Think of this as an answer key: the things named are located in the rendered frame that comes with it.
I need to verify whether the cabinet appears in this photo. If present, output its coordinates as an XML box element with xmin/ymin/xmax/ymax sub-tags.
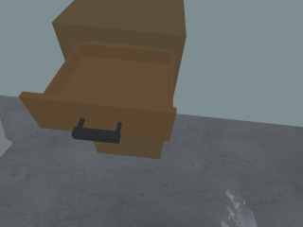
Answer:
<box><xmin>52</xmin><ymin>0</ymin><xmax>187</xmax><ymax>160</ymax></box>

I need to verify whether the robot left hand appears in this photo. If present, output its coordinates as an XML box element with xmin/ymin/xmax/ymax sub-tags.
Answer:
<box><xmin>0</xmin><ymin>118</ymin><xmax>12</xmax><ymax>156</ymax></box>

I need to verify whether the handle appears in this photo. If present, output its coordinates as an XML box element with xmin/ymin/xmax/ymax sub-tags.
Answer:
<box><xmin>71</xmin><ymin>118</ymin><xmax>122</xmax><ymax>144</ymax></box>

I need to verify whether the drawer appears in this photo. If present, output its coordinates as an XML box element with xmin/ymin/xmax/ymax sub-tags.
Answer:
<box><xmin>19</xmin><ymin>42</ymin><xmax>177</xmax><ymax>142</ymax></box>

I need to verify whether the robot right hand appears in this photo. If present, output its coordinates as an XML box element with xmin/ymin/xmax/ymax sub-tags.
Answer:
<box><xmin>221</xmin><ymin>188</ymin><xmax>258</xmax><ymax>227</ymax></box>

